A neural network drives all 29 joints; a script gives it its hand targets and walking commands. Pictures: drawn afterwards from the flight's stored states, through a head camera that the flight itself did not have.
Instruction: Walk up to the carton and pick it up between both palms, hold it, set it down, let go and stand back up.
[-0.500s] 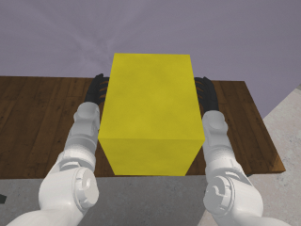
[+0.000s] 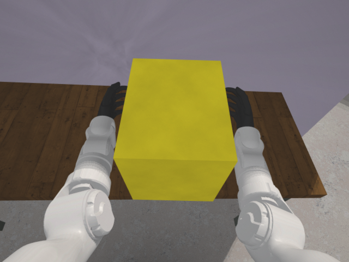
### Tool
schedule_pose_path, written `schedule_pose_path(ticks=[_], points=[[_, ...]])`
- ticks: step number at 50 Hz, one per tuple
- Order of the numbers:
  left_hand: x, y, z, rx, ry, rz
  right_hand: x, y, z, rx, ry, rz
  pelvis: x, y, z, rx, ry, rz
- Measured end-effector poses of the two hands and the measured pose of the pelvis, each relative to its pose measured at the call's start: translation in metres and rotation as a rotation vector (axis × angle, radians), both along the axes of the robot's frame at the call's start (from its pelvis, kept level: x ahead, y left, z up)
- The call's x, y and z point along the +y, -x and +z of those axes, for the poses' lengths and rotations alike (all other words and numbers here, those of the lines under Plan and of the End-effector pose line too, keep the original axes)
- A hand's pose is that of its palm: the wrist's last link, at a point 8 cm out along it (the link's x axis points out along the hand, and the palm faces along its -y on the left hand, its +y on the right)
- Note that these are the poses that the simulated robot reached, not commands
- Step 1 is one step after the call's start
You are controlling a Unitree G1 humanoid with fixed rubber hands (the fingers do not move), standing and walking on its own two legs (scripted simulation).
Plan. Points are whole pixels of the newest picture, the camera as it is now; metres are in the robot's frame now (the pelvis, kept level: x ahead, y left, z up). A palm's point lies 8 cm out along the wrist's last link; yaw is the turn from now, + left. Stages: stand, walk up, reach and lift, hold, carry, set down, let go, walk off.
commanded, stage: set down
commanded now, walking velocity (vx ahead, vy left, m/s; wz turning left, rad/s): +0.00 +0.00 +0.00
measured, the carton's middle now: (174, 133) +0.43 +0.02 +0.00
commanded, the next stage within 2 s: none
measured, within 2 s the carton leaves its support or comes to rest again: neither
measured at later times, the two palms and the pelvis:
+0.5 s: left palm (111, 114) +0.42 +0.17 +0.06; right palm (245, 125) +0.42 -0.15 +0.07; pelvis +0.00 +0.00 +0.00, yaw -1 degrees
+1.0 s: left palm (112, 114) +0.42 +0.17 +0.06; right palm (246, 127) +0.41 -0.15 +0.07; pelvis +0.00 +0.00 +0.00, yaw -1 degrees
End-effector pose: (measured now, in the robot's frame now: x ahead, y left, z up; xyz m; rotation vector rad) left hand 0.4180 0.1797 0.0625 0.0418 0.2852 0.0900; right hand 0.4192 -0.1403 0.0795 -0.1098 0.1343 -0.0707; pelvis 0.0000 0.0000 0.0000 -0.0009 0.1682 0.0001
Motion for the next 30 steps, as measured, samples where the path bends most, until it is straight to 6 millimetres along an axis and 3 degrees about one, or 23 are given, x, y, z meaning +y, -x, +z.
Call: schedule_pose_path(ticks=[15, 30], points=[[-0.003, -0.003, -0.001, 0.008, 0.002, -0.007, -0.004, 0.001, -0.005, 0.017, -0.003, 0.004, 0.007, -0.004, 0.0, -0.01, 0.002, -0.013], [-0.008, -0.004, -0.002, -0.003, 0.006, -0.011, -0.009, 0.003, -0.01, 0.018, 0.003, 0.0, 0.001, -0.004, 0.0, -0.008, -0.002, -0.007]])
